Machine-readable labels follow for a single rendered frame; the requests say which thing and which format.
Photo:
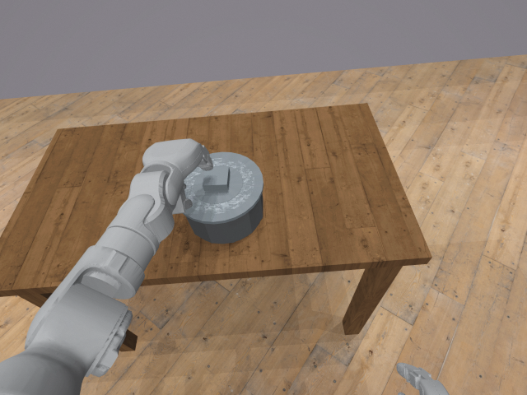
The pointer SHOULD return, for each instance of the pot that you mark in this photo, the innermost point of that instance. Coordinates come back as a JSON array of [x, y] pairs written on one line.
[[231, 231]]

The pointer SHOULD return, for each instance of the left robot hand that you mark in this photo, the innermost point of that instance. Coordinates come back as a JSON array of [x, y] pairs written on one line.
[[186, 155]]

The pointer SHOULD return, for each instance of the robot left forearm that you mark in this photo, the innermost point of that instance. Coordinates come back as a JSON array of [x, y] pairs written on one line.
[[115, 265]]

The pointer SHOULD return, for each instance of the lid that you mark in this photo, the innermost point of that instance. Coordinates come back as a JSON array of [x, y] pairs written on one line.
[[215, 207]]

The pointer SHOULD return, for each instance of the knob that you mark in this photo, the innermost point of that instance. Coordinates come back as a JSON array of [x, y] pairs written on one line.
[[216, 179]]

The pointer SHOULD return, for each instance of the right robot hand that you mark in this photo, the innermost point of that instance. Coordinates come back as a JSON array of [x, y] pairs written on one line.
[[421, 380]]

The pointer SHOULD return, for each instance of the left robot upper arm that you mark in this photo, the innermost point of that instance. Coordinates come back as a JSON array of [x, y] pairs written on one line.
[[81, 336]]

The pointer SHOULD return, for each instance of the table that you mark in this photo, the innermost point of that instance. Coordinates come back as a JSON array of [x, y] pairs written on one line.
[[332, 201]]

